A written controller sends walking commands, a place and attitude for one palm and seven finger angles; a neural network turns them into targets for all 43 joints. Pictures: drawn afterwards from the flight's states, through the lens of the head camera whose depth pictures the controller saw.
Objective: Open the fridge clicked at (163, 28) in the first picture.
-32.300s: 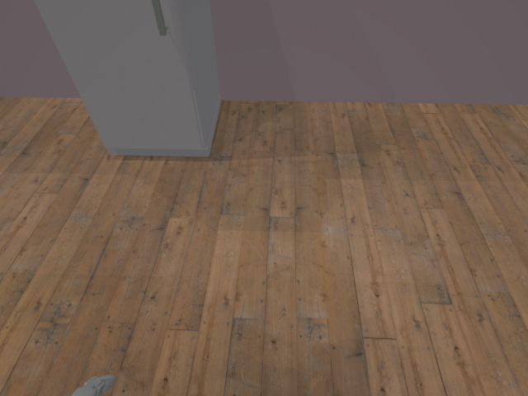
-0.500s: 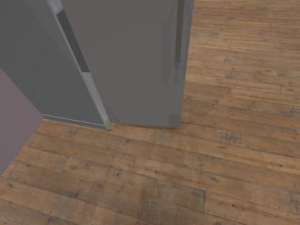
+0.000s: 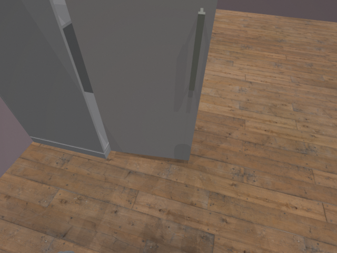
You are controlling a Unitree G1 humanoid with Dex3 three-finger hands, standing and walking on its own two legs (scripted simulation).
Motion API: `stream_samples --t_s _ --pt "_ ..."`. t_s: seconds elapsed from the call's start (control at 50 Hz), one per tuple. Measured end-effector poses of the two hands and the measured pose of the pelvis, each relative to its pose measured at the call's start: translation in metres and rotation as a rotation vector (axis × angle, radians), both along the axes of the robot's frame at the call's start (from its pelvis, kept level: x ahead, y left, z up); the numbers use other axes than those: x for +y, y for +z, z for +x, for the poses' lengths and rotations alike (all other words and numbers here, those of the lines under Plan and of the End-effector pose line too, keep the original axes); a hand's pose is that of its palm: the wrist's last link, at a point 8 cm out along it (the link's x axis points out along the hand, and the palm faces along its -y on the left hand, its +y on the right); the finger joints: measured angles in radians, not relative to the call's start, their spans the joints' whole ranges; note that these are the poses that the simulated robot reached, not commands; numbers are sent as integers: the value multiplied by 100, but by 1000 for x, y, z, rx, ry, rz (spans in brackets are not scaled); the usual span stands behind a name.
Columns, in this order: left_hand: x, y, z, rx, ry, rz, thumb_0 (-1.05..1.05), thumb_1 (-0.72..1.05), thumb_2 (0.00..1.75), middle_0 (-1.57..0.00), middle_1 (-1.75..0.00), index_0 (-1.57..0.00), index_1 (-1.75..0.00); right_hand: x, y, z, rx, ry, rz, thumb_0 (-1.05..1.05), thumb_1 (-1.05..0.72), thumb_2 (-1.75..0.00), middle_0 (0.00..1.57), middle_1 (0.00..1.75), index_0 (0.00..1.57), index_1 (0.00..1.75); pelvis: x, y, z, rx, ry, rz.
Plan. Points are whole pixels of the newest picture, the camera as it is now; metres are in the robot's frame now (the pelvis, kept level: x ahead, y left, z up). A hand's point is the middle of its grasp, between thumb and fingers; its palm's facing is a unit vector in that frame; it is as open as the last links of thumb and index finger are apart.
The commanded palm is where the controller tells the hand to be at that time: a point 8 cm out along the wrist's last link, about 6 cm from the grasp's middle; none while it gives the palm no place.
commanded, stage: let the arm hang, fingers relaxed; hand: right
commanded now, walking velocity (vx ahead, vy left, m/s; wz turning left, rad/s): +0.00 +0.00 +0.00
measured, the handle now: (196, 53) +0.78 -0.06 +0.10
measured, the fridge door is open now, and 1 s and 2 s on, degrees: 84 84 84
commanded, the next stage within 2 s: look to check the result in 0.16 s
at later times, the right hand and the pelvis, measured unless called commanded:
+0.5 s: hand out of the picture +0.10 -0.23 -0.16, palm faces -0.04 +0.95 -0.32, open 7.4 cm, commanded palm none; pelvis +0.03 +0.01 +0.00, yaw +0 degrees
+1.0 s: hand out of the picture +0.12 -0.22 -0.16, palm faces -0.03 +0.94 -0.33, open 7.4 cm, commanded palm none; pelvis +0.04 +0.02 +0.00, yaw +0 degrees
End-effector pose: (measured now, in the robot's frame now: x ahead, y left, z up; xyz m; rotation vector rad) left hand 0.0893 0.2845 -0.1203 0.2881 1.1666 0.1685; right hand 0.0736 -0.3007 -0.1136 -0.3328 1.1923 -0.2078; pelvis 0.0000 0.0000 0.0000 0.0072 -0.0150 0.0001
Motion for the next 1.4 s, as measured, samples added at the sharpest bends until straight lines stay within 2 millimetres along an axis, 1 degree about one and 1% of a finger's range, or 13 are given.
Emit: stream_samples --t_s 0.06,0.12,0.18,0.28,0.4,0.52,0.74,0.86,0.98,1.12,1.4 --pt "5 4 7 -5 1 14 1 91 89 -21 -30 -21 -30 6 -2 11 -11 13 16 0 -91 -89 20 30 20 30 1 1 4 1 1 -1" --pt "10 7 10 2 3 29 1 91 89 -21 -30 -21 -30 12 -5 19 -7 21 33 0 -91 -89 20 30 20 30 1 1 9 3 1 -2" --pt "14 9 10 17 8 41 1 91 89 -21 -30 -21 -30 18 -9 22 5 24 48 0 -91 -89 20 30 20 30 3 2 13 5 0 -3" --pt "19 9 8 50 15 53 1 91 89 -20 -30 -21 -30 23 -14 22 35 20 63 0 -91 -89 20 30 20 30 5 2 19 9 -2 -3" --pt "21 7 8 82 19 52 1 91 89 -20 -30 -21 -30 24 -15 20 65 6 59 0 -91 -89 20 30 20 30 9 3 26 12 -6 -3" --pt "20 4 14 87 17 38 1 91 89 -21 -30 -21 -30 22 -13 21 76 -4 42 0 -91 -89 20 30 20 30 11 3 32 12 -6 -4" --pt "21 2 32 57 5 24 1 91 89 -21 -30 -21 -30 22 -7 32 51 -6 21 0 -91 -89 20 30 20 30 16 3 38 12 -7 -6" --pt "25 5 37 45 4 29 1 91 89 -21 -30 -21 -30 26 -6 38 36 -1 24 0 -91 -89 20 30 20 30 19 3 40 10 -6 -7" --pt "30 7 36 45 8 39 1 91 89 -21 -30 -21 -30 31 -8 41 33 4 32 0 -91 -89 20 30 20 30 21 3 41 8 -5 -7" --pt "35 7 31 56 15 46 1 91 89 -21 -30 -21 -30 35 -9 40 38 6 38 0 -91 -89 20 30 20 30 23 3 41 5 -3 -7" --pt "35 4 21 82 21 37 1 91 89 -21 -30 -21 -30 36 -8 35 56 3 31 0 -91 -89 20 30 20 30 27 4 40 6 -1 -8"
